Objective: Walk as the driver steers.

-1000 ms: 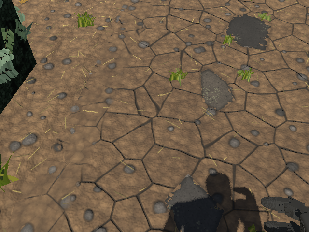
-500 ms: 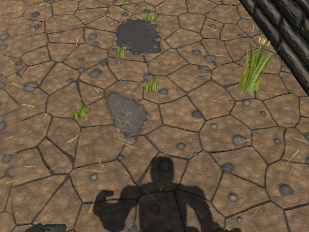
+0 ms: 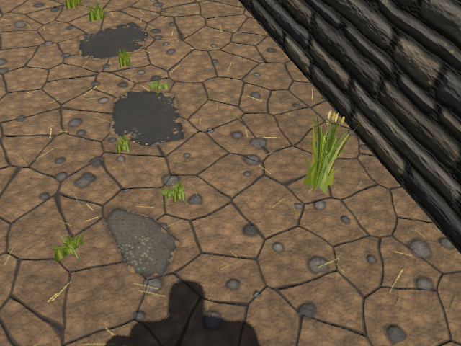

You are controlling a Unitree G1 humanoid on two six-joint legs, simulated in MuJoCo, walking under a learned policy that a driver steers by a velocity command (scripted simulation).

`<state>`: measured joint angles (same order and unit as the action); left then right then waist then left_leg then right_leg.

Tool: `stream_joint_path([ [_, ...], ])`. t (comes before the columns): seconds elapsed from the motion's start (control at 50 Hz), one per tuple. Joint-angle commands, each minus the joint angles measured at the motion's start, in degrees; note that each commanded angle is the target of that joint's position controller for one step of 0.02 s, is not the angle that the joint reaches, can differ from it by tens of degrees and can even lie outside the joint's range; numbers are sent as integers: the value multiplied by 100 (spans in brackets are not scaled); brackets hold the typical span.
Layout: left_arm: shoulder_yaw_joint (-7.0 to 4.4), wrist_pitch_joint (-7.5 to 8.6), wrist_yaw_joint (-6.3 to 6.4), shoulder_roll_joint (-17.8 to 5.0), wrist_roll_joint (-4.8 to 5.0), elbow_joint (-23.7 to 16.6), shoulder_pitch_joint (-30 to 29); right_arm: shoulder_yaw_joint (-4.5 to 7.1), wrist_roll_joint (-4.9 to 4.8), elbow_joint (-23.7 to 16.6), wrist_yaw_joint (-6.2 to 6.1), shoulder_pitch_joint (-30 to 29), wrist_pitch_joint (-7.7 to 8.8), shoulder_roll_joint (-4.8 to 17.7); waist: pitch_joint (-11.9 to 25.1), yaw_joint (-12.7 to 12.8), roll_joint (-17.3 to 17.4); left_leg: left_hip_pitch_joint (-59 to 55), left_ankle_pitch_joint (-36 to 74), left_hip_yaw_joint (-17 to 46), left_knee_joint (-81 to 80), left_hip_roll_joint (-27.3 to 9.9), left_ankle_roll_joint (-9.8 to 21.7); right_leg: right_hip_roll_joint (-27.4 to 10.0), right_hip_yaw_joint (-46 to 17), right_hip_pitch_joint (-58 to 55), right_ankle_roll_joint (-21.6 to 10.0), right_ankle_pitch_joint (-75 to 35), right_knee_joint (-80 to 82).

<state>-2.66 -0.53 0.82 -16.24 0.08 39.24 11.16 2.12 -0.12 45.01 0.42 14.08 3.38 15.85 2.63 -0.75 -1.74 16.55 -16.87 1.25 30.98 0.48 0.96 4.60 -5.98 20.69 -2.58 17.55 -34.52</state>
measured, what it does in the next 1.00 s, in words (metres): walks ahead, turning left: right foot, then left foot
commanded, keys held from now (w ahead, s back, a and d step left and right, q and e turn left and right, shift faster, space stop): w+q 0.60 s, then q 0.12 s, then no key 0.06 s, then e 0.22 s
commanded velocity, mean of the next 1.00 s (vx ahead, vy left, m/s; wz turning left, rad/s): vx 0.36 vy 0.00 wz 0.36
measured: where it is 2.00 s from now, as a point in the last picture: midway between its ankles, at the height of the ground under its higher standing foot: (195, 341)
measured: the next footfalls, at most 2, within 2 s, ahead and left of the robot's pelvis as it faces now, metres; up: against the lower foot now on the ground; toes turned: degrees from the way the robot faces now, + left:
right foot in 0.36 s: +0.27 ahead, -0.11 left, +0.00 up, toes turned +15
left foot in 0.80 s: +0.47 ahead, +0.23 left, +0.00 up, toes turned +26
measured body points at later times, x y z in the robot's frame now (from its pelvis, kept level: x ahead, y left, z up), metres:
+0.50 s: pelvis +0.20 -0.01 +0.01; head +0.22 +0.00 +0.46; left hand +0.30 +0.29 -0.08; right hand +0.32 -0.28 -0.11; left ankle +0.09 +0.11 -0.65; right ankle +0.23 -0.12 -0.73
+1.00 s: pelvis +0.38 +0.11 +0.00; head +0.42 +0.14 +0.44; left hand +0.35 +0.40 -0.13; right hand +0.64 -0.04 -0.09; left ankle +0.43 +0.21 -0.73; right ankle +0.42 -0.05 -0.67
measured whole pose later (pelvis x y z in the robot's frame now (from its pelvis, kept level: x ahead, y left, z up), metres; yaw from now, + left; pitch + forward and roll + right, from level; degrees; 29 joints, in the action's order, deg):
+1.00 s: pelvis +0.38 +0.11 +0.00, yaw +24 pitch +1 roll +0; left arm -2.4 -0.4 1.2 -17.5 1.0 47.3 10.6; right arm 1.3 2.1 38.4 1.7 6.3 2.3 13.4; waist -5.1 0.9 -2.0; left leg 22.6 -6.4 -4.0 27.8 2.7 4.9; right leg -4.4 -2.6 26.9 4.1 27.3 -60.5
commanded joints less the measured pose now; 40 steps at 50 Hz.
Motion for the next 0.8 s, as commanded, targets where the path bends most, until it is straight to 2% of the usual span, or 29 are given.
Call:
stream_joint_path([
  [0.02, -211, 340, 34, -805, 90, -717, -687, 320, 105, -154, 41, 616, 150, 1299, -940, -266, 1496, -1045, -2407, 3979, -2462, -2147, 1494, -180, 192, 2417, 46, 1154, -1483],
  [0.04, -286, 434, 5, -964, 145, -668, -680, 268, 50, -183, 10, 499, 176, 1100, -1014, -167, 1157, -1175, -2086, 3690, -2357, -2033, 1398, -419, 14, 2573, 42, 690, -1736],
  [0.06, -278, 477, -26, -860, 105, -553, -626, 243, -15, -186, -10, 508, 183, 996, -859, -155, 1004, -1414, -1619, 3248, -2281, -1766, 1242, -481, 54, 2570, 75, 382, -1765],
  [0.08, -254, 520, -83, -730, 35, -551, -717, 240, -47, -163, -23, 641, 149, 963, -709, -224, 1010, -1658, -1183, 2914, -2202, -1587, 1175, -526, 104, 2585, 141, 111, -1659],
  [0.12, -218, 581, -157, -481, -6, -555, -921, 202, -83, -123, -90, 825, 83, 814, -513, -288, 949, -1687, -236, 2285, -2163, -1221, 1046, -483, 268, 2184, 282, -437, -1252],
  [0.16, -171, 607, -211, -274, 11, -554, -1093, 209, -88, -136, -143, 893, 17, 787, -430, -329, 996, -1421, 313, 1842, -2098, -947, 985, -331, 437, 1600, 424, -782, -623],
  [0.2, -117, 655, -244, -138, 35, -628, -1398, 269, -82, -132, -210, 1007, -35, 900, -495, -418, 1019, -1096, 550, 1710, -1983, -855, 974, -223, 482, 1122, 528, -931, 6],
  [0.24, -122, 684, -265, -196, 93, -677, -1595, 323, -114, -129, -226, 1133, -81, 1015, -520, -481, 1082, -911, 517, 1832, -1863, -888, 1015, -165, 462, 749, 581, -967, 427],
  [0.28, -173, 716, -265, -365, 143, -680, -1562, 358, -156, -147, -219, 1159, -115, 1065, -471, -414, 1131, -800, 519, 2110, -1739, -978, 1010, -156, 373, 299, 556, -1032, 726],
  [0.32, -244, 750, -233, -524, 166, -587, -1217, 375, -191, -198, -214, 1021, -139, 1048, -367, -147, 1148, -661, 681, 2260, -1478, -967, 883, -205, 345, -404, 414, -1138, 1109],
  [0.34, -302, 756, -187, -633, 147, -478, -842, 355, -184, -236, -208, 965, -140, 948, -205, 58, 1108, -457, 859, 2198, -1177, -823, 749, -282, 367, -1067, 290, -1166, 1279],
  [0.36, -388, 762, -116, -849, 101, -364, -208, 303, -141, -323, -195, 806, -114, 764, 176, 400, 997, 9, 985, 1963, -411, -569, 546, -694, 61, -2102, 66, -1098, 1242],
  [0.38, -486, 735, -39, -1252, -9, -231, 749, 176, -69, -519, -189, 740, -70, 324, 1037, 785, 37, 1127, 211, 1287, 1380, -87, 238, -1833, -1140, -3771, -356, -549, 1197],
  [0.4, -556, 638, -109, -1527, -30, -27, 1107, 117, -184, -730, -211, 1207, 11, 191, 1438, 548, -1702, 2403, -1737, 770, 2780, 259, 75, -2865, -3297, -4345, -1066, 702, 1765],
  [0.42, -420, 628, -128, -991, -5, -43, 834, 258, -267, -560, -216, 1123, 4, 737, 660, 506, -1072, 2919, -1430, 862, 3578, -189, 22, -2777, -3181, -3758, -1049, 1283, 1923],
  [0.44, -338, 620, -114, -687, 16, -59, 612, 310, -233, -559, -186, 740, -16, 894, 56, 518, -670, 2996, -948, 760, 3764, -343, 14, -2497, -2324, -3167, -878, 750, 1980],
  [0.46, -283, 614, -115, -543, -14, -52, 362, 304, -186, -532, -175, 634, -33, 787, -172, 396, -367, 2844, -563, 666, 3726, -467, -13, -2229, -1729, -2720, -775, 113, 2090],
  [0.48, -250, 602, -120, -426, -42, 3, 229, 306, -153, -586, -144, 462, -45, 695, -396, 322, -379, 2811, -309, 635, 3627, -586, -30, -2090, -1309, -2373, -763, -493, 2195],
  [0.5, -231, 606, -114, -381, -71, 46, 142, 294, -163, -635, -101, 379, -70, 587, -490, 240, -463, 2665, -128, 584, 3556, -697, -31, -1948, -882, -2074, -711, -917, 2310],
  [0.54, -260, 648, -117, -428, -41, 140, 116, 231, -172, -773, -42, 200, -112, 369, -544, 188, -472, 2639, 74, 434, 3339, -761, -89, -1900, -384, -1798, -775, -1590, 2479],
  [0.58, -306, 671, -111, -583, -17, 231, 107, 190, -123, -954, 2, -67, -121, 308, -609, 173, -326, 2701, 383, 370, 2847, -789, -178, -1940, -12, -1691, -863, -2095, 2601],
  [0.62, -331, 656, -90, -720, -8, 267, -33, 143, -102, -1075, 80, -319, -88, 270, -681, 176, -256, 2436, 1035, 223, 2048, -754, -175, -1807, 508, -1549, -784, -2622, 2593],
  [0.66, -350, 606, -37, -850, 20, 307, -83, 120, -51, -1194, 166, -644, -47, 264, -695, 244, -226, 1870, 1647, -94, 1176, -567, -120, -1641, 1021, -1352, -606, -3414, 2417],
  [0.7, -381, 558, 5, -1005, 83, 397, 69, 166, -59, -1315, 253, -814, -57, 367, -533, 257, -267, 1483, 1831, -247, 763, -417, -17, -1710, 1197, -1551, -454, -3845, 2170],
  [0.74, -425, 508, 39, -1166, 181, 438, 131, 264, -34, -1378, 303, -701, -91, 566, -313, 98, -318, 1014, 1539, -344, 510, -169, 190, -1788, 1286, -1799, -331, -4609, 1598],
  [0.76, -444, 473, 52, -1234, 227, 451, 154, 347, -11, -1330, 303, -378, -105, 711, -103, -112, -314, 519, 1406, -408, 351, 23, 328, -1774, 1313, -1840, -264, -5026, 1054],
  [0.78, -414, 440, 53, -1171, 239, 448, 155, 479, -4, -1169, 267, 265, -113, 928, 241, -484, -143, -419, 1771, -425, 16, 211, 511, -1617, 1424, -1642, -123, -4945, 154],
  [0.8, -315, 455, 35, -954, 143, 469, 381, 571, 25, -1089, 153, 713, -145, 1175, 560, -711, 254, -1582, 2990, -39, -191, -29, 711, -1322, 1493, -887, 127, -3812, -1071],
])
